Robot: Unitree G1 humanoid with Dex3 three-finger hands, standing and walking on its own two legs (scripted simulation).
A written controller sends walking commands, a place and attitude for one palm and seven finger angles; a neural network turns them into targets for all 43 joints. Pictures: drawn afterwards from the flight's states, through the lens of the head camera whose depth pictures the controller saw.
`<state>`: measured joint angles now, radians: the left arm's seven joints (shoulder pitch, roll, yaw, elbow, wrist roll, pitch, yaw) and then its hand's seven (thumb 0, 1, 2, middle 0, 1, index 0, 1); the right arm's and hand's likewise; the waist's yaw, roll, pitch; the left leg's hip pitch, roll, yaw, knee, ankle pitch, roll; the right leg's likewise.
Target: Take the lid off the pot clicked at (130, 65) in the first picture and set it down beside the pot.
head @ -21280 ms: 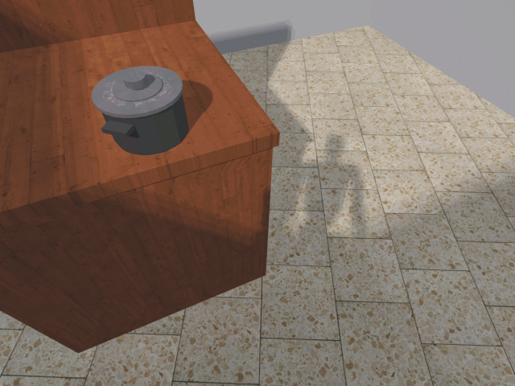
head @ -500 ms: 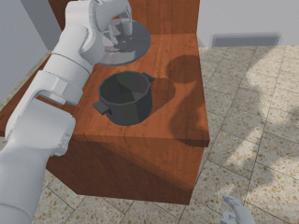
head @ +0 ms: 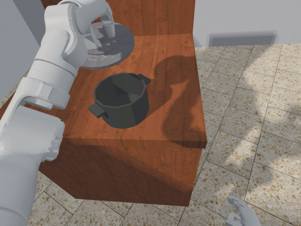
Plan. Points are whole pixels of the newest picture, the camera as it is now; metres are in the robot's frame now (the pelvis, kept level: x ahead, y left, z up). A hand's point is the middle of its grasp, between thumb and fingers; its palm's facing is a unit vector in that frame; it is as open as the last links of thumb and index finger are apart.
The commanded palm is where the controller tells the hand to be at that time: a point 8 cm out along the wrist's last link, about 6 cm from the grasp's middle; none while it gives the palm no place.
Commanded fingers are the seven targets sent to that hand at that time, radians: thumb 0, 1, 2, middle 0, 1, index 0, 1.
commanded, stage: move the lid sideways beside the pot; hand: left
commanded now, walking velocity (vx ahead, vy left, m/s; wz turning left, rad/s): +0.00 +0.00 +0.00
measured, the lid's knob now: (98, 36) +0.49 +0.12 +0.28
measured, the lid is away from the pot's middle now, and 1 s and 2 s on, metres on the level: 0.03 0.16 0.23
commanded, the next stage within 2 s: lower the lid onto the table in 1.76 s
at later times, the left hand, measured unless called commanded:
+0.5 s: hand (66, 39) +0.46 +0.19 +0.29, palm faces -0.14 -0.03 -0.99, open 6.9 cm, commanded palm +0.43 +0.20 +0.37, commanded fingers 0.00 0.67 1.01 -0.91 -1.00 -0.95 -0.96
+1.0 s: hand (41, 39) +0.46 +0.25 +0.29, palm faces -0.14 -0.07 -0.99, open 6.9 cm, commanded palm +0.44 +0.26 +0.37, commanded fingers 0.00 0.67 1.01 -0.91 -1.00 -0.95 -0.96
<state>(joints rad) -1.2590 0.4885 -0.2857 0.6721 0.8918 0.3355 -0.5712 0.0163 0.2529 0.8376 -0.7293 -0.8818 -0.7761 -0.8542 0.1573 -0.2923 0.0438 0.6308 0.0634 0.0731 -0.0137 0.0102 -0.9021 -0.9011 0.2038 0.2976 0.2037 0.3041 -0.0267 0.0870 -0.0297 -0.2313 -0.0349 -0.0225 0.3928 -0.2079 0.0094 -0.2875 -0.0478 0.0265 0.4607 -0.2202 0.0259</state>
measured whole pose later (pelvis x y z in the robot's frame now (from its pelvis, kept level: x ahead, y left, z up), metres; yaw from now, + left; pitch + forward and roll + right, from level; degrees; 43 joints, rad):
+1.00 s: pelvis +0.01 +0.01 +0.00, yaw +1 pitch +5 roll +0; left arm -1.24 0.72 -0.16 0.75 0.94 0.24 -0.62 0.02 0.25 0.83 -0.73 -0.88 -0.78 -0.86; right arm 0.20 -0.30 0.04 0.62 0.08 0.12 -0.02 0.01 -0.90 -0.90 0.20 0.30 0.20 0.30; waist -0.05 0.07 -0.02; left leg -0.28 -0.03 -0.04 0.42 -0.23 0.02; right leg -0.29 -0.04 0.01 0.41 -0.20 0.04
